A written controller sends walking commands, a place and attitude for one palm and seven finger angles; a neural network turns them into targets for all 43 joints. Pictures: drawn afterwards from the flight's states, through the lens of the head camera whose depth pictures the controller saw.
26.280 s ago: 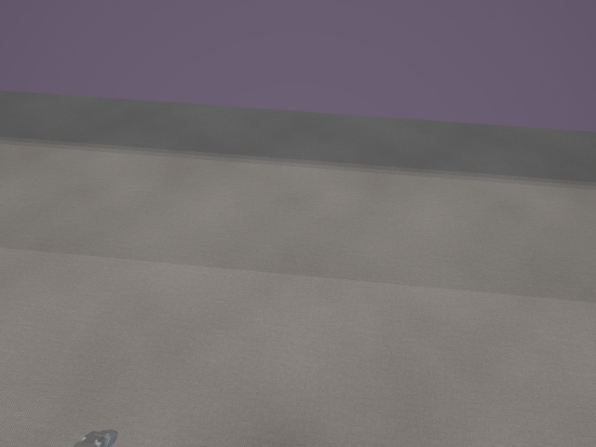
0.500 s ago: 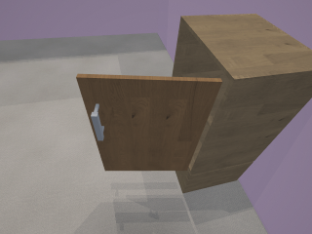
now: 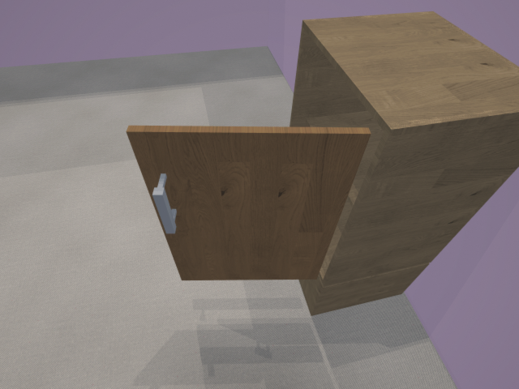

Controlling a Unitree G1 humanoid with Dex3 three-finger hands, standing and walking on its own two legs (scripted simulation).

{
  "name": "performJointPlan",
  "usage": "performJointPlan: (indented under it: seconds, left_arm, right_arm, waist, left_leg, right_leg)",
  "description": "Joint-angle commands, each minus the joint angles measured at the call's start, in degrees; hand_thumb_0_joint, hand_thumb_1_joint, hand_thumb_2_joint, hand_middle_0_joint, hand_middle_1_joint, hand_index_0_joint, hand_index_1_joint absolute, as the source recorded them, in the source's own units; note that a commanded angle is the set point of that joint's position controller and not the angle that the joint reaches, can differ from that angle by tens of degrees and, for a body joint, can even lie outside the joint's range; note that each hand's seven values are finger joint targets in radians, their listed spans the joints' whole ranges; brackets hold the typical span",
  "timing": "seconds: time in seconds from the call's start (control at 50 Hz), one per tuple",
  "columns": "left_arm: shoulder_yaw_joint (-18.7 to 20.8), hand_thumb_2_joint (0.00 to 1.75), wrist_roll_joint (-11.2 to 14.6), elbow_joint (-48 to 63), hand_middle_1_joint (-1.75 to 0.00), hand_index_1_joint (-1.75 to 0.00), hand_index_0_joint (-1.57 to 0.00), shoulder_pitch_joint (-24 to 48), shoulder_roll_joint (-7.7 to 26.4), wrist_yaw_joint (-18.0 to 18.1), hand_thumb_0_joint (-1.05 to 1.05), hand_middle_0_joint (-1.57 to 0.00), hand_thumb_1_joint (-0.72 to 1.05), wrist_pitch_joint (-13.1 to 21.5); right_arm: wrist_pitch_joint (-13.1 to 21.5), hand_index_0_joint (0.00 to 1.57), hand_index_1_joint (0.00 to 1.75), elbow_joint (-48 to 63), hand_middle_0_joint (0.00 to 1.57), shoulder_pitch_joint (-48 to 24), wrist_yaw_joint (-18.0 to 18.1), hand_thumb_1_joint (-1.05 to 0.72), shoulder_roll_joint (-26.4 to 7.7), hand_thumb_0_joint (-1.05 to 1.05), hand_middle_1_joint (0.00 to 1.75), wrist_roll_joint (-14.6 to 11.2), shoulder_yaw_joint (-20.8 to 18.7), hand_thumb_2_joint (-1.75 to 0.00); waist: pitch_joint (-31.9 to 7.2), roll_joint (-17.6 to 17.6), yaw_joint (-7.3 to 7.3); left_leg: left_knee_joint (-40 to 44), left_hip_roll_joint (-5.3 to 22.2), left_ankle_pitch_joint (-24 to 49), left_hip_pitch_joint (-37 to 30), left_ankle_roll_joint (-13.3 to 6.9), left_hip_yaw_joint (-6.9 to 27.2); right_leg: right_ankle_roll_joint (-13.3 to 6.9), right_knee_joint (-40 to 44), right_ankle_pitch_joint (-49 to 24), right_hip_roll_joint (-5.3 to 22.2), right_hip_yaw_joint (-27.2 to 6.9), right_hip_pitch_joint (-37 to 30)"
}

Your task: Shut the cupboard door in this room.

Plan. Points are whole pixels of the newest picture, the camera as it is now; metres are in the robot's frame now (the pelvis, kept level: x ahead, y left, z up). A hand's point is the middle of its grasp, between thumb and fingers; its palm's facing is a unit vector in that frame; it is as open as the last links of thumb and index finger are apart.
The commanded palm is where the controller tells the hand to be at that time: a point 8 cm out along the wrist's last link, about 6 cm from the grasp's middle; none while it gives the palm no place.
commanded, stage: come to a stop and stand still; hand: left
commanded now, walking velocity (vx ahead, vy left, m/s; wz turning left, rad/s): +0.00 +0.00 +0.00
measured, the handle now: (167, 204) +0.46 +0.22 -0.05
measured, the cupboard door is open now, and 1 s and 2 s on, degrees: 78 78 78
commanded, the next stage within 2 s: look again from close up in 0.36 s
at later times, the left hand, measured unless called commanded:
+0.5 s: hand out of the picture -0.01 +0.19 -0.16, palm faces -0.01 -0.98 -0.22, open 7.4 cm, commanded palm none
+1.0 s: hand out of the picture +0.03 +0.16 -0.17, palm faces -0.01 -0.98 -0.21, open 7.3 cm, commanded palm none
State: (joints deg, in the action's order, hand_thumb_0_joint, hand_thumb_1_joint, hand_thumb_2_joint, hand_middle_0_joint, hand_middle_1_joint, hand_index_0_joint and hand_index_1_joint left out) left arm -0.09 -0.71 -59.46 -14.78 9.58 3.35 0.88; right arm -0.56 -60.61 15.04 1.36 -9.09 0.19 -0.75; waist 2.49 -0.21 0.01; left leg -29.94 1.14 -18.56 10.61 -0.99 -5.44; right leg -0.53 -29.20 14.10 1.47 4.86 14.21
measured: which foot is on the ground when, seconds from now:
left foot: down 0.00-1.00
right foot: down 0.00-1.00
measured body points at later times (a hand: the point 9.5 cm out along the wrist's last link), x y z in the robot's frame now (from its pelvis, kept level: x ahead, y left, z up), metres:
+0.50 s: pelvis +0.00 +0.02 +0.00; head +0.01 +0.00 +0.45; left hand +0.00 +0.24 -0.15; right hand -0.01 -0.20 -0.16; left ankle -0.03 +0.10 -0.74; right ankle +0.01 -0.11 -0.74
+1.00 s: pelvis +0.03 -0.01 +0.00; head +0.05 -0.02 +0.45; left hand +0.03 +0.21 -0.15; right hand +0.01 -0.22 -0.16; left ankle -0.03 +0.10 -0.74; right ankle +0.01 -0.11 -0.74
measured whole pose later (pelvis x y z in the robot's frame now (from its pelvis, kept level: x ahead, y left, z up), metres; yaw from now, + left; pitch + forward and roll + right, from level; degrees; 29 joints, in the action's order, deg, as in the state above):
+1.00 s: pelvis +0.03 -0.01 +0.00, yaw -1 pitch +0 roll +1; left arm -1.0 -0.6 -64.7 -15.0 8.3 2.4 0.9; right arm 1.3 -65.2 15.6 1.8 -8.0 0.7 0.9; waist 3.1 0.9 -0.1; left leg -23.2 0.9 -17.5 5.2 -0.4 -6.6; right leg -1.0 -27.3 15.4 1.2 3.7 11.4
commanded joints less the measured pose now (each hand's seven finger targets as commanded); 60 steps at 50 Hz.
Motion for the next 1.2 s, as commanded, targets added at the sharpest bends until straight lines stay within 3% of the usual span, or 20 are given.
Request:
performJointPlan:
  seconds: [0.0, 0.02, 0.04, 0.08, 0.16, 0.2, 0.28, 0.3, 0.54, 0.66, 1.02, 1.04, 1.06, 1.08, 1.1, 1.12, 1.14, 1.16, 1.18]
  left_arm:
    - [1.3, 0.90, -0.3, 3.8, -0.30, -0.30, -0.20, -0.2, 7.5, -0.5, 0.00, -0.20, 0.90, 0.4]
    - [1.0, 0.90, -0.2, 3.7, -0.30, -0.30, -0.20, -1.0, 6.6, -0.7, 0.00, -0.20, 0.90, 0.0]
    - [0.7, 0.90, -0.3, 3.3, -0.30, -0.30, -0.20, -1.7, 5.8, -0.9, 0.00, -0.20, 0.90, -0.3]
    - [0.3, 0.90, -0.3, 2.6, -0.30, -0.30, -0.20, -2.5, 5.0, -1.1, 0.00, -0.20, 0.90, -0.4]
    - [0.1, 0.90, -0.3, 2.2, -0.30, -0.30, -0.20, -3.0, 5.2, -1.4, 0.00, -0.20, 0.90, -0.5]
    - [0.1, 0.90, -0.3, 1.9, -0.30, -0.30, -0.20, -3.1, 5.6, -1.5, 0.00, -0.20, 0.90, -0.3]
    - [-0.1, 0.90, -0.2, 1.0, -0.30, -0.30, -0.20, -4.0, 5.4, -1.5, 0.00, -0.20, 0.90, -0.1]
    - [-0.1, 0.90, -0.2, 0.7, -0.30, -0.30, -0.20, -3.8, 5.4, -1.5, 0.00, -0.20, 0.90, -0.2]
    - [-0.2, 0.90, 0.1, -2.4, -0.30, -0.30, -0.20, -4.2, 4.3, -1.2, 0.00, -0.20, 0.90, 0.4]
    - [0.0, 0.90, 0.2, -3.5, -0.30, -0.30, -0.20, -4.3, 3.9, -1.1, 0.00, -0.20, 0.90, 0.5]
    - [0.2, 0.90, 0.1, -3.7, -0.30, -0.30, -0.20, -3.9, 4.1, -1.0, 0.00, -0.20, 0.90, 0.7]
    - [0.7, 0.90, -0.3, -6.1, -0.30, -0.30, -0.20, -8.2, 6.3, 1.2, 0.00, -0.20, 0.90, 1.5]
    - [21.4, 0.90, 6.7, 87.5, -0.30, -0.30, -0.20, 43.5, 38.2, 1.3, 0.00, -0.20, 0.90, 18.4]
    - [1.4, 0.90, 7.0, 67.1, -0.32, -0.32, -0.22, 2.0, 10.1, 2.5, 0.00, -0.22, 0.90, 12.8]
    - [-3.4, 0.90, 10.4, 64.3, -0.34, -0.34, -0.24, -10.4, -3.1, 2.9, 0.00, -0.24, 0.90, 4.9]
    - [-3.9, 0.90, 9.0, 58.9, -0.36, -0.36, -0.25, -6.3, -3.6, 3.5, 0.00, -0.25, 0.90, 5.1]
    - [-1.3, 0.90, 8.8, 58.3, -0.38, -0.38, -0.27, -2.9, -2.6, 3.0, 0.00, -0.27, 0.90, 7.5]
    - [2.4, 0.90, 9.0, 53.3, -0.40, -0.40, -0.29, -7.0, -0.6, 1.7, 0.00, -0.29, 0.90, 10.8]
    - [4.6, 0.90, 9.9, 48.3, -0.42, -0.42, -0.31, -14.4, -1.7, -0.5, 0.00, -0.31, 0.90, 14.8]
  right_arm:
    - [1.6, 0.20, 0.30, 4.9, 0.20, 6.0, -0.7, -0.90, -4.2, 0.00, 0.30, 0.9, -0.4, -0.90]
    - [1.8, 0.20, 0.30, 5.6, 0.20, 4.9, -0.6, -0.90, -5.3, 0.00, 0.30, 0.9, -0.2, -0.90]
    - [1.8, 0.20, 0.30, 6.4, 0.20, 3.8, -0.4, -0.90, -5.9, 0.00, 0.30, 0.8, -0.2, -0.90]
    - [1.9, 0.20, 0.30, 6.9, 0.20, 3.3, -0.3, -0.90, -6.8, 0.00, 0.30, 0.7, -0.1, -0.90]
    - [2.0, 0.20, 0.30, 6.2, 0.20, 3.8, -0.5, -0.90, -7.5, 0.00, 0.30, 0.7, 0.2, -0.90]
    - [2.1, 0.20, 0.30, 5.5, 0.20, 4.2, -0.5, -0.90, -7.2, 0.00, 0.30, 0.8, 0.3, -0.90]
    - [2.2, 0.20, 0.30, 4.1, 0.20, 4.6, -0.5, -0.90, -7.3, 0.00, 0.30, 0.7, 0.7, -0.90]
    - [2.2, 0.20, 0.30, 3.6, 0.20, 4.8, -0.4, -0.90, -7.0, 0.00, 0.30, 0.7, 0.7, -0.90]
    - [2.7, 0.20, 0.30, -1.5, 0.20, 6.2, 0.1, -0.90, -4.9, 0.00, 0.30, 0.4, 1.1, -0.90]
    - [2.7, 0.20, 0.30, -2.8, 0.20, 6.5, 0.5, -0.90, -4.0, 0.00, 0.30, 0.4, 1.1, -0.90]
    - [2.2, 0.20, 0.30, -4.1, 0.20, 5.1, 0.7, -0.90, -3.4, 0.00, 0.30, 0.5, 0.8, -0.90]
    - [2.5, 0.20, 0.30, -0.3, 0.20, 0.0, 0.1, -0.90, -6.7, 0.00, 0.30, -0.4, -0.1, -0.90]
    - [14.5, 0.20, 0.30, 16.0, 0.20, 5.1, 7.2, -0.90, -19.5, 0.00, 0.30, -0.3, -2.2, -0.90]
    - [18.2, 0.20, 0.30, 16.3, 0.20, 0.1, 6.6, -0.90, -11.7, 0.00, 0.30, -2.4, 0.0, -0.90]
    - [20.4, 0.20, 0.30, 17.6, 0.20, -3.1, 4.9, -0.90, -9.8, 0.00, 0.30, -1.8, -0.3, -0.90]
    - [22.0, 0.20, 0.30, 15.8, 0.20, -0.6, 3.6, -0.90, -10.6, 0.00, 0.30, -2.3, -1.2, -0.90]
    - [22.3, 0.20, 0.30, 18.2, 0.20, -0.4, 2.6, -0.90, -11.8, 0.00, 0.30, -1.4, -2.9, -0.90]
    - [22.3, 0.20, 0.30, 19.9, 0.20, -0.6, 2.1, -0.90, -12.5, 0.00, 0.30, -0.4, -3.9, -0.90]
    - [22.3, 0.20, 0.30, 21.8, 0.20, -2.0, 1.3, -0.90, -12.0, 0.00, 0.30, 0.2, -4.3, -0.90]
  waist:
    - [-1.9, 7.0, 1.58]
    - [0.0, 8.1, 0.71]
    - [1.5, 6.1, 0.06]
    - [3.1, 1.7, -0.27]
    - [4.9, 0.9, -0.20]
    - [4.5, 1.5, -0.23]
    - [3.6, -0.6, -0.14]
    - [3.6, 0.8, -0.09]
    - [1.7, -0.6, 0.02]
    - [1.0, 0.8, 0.01]
    - [1.4, -0.5, -0.06]
    - [0.4, -5.4, -1.75]
    - [-24.9, 2.7, 6.44]
    - [-31.2, 22.6, 1.41]
    - [-23.7, 18.3, -0.71]
    - [-9.5, 6.4, 3.17]
    - [-2.1, 0.2, 4.16]
    - [-2.1, -7.6, 3.49]
    - [-3.2, -15.2, 1.21]
  left_leg:
    - [6.4, 5.0, 6.0, 1.8, -0.5, 6.8]
    - [8.7, 6.7, 6.0, 4.9, -1.6, 9.1]
    - [10.3, 7.1, 4.8, 6.8, -2.2, 10.0]
    - [11.5, 6.6, 1.9, 7.7, -2.3, 9.5]
    - [14.4, 5.7, -3.6, 7.9, -2.1, 9.5]
    - [15.0, 5.5, -3.1, 7.3, -2.1, 9.3]
    - [14.4, 5.2, -1.1, 4.9, -2.1, 8.3]
    - [14.8, 5.3, -0.6, 4.6, -2.1, 8.3]
    - [11.8, 5.1, 10.1, 0.3, -1.6, 5.7]
    - [10.9, 5.3, 13.7, -1.3, -1.2, 4.8]
    - [10.3, 5.3, 14.7, -3.0, -0.5, 3.9]
    - [-1.1, 6.9, 17.3, 2.3, 1.0, 2.4]
    - [-3.0, 4.3, 33.6, -17.2, -0.5, 1.4]
    - [-1.1, 0.9, 41.8, -15.5, -0.7, 3.8]
    - [1.2, 3.0, 50.0, -10.6, 1.4, 5.0]
    - [-0.7, 2.7, 41.2, -2.7, 0.9, 7.0]
    - [-3.4, 1.3, 31.9, 4.0, 0.8, 7.8]
    - [-6.9, 0.0, 23.3, 10.5, 0.5, 7.2]
    - [-9.9, -1.0, 16.3, 17.0, 0.8, 6.8]
  right_leg:
    - [-3.7, 2.6, 0.5, 6.5, -7.0, 2.3]
    - [-2.5, 1.9, 2.5, 4.4, -5.3, 1.3]
    - [-2.0, 1.7, 2.5, 3.4, -4.4, 0.2]
    - [-1.8, 2.6, 1.5, 3.5, -4.9, -0.4]
    - [-1.6, 3.9, 2.3, 3.8, -5.8, 0.2]
    - [-1.7, 4.1, 1.6, 3.9, -5.8, -0.4]
    - [-1.5, 5.2, 0.8, 4.5, -6.7, -0.1]
    - [-1.6, 5.0, 0.6, 4.3, -6.4, -0.2]
    - [-1.7, 5.1, -7.3, 5.1, -6.9, -2.4]
    - [-1.9, 4.8, -11.5, 5.3, -6.7, -3.4]
    - [-2.3, 6.0, -17.1, 5.7, -6.9, -4.7]
    - [-0.4, 4.5, -36.9, 8.5, -8.7, -5.8]
    - [-0.2, -5.0, -31.0, 2.1, -7.1, -5.5]
    - [-1.2, -9.2, -20.5, -1.5, -3.3, -2.1]
    - [-0.9, -6.7, -7.5, -1.0, 0.2, 0.0]
    - [-0.2, -5.3, -8.0, -0.6, 0.3, 6.5]
    - [-0.1, -4.2, -11.4, -0.4, 0.9, 10.4]
    - [0.2, -5.9, -13.5, 0.4, 1.3, 12.9]
    - [0.6, -8.6, -12.0, 0.5, 0.9, 14.2]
